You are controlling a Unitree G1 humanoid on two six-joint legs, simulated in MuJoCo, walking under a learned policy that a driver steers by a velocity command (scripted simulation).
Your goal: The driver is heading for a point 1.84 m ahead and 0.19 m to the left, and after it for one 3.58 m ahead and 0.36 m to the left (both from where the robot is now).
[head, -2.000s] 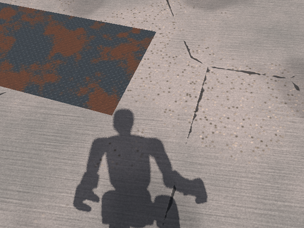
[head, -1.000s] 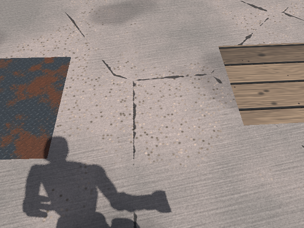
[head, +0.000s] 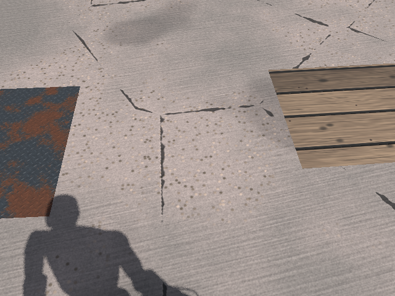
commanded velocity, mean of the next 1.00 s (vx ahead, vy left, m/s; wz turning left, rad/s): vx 0.02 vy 0.00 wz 0.00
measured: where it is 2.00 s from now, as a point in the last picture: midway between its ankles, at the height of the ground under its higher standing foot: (197, 287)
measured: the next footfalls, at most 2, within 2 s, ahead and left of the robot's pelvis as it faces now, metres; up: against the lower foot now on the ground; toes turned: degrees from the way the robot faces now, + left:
right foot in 1.54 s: +0.44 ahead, -0.10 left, +0.00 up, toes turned -1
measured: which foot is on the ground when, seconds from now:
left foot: down 0.00-1.00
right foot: down 0.00-1.00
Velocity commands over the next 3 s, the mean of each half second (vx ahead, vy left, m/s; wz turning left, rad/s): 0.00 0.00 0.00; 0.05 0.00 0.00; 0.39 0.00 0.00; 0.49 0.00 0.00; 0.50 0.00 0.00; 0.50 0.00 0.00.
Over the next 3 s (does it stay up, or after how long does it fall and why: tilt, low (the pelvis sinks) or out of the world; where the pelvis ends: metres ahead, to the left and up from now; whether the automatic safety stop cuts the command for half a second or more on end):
stays up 1.06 0.00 0.01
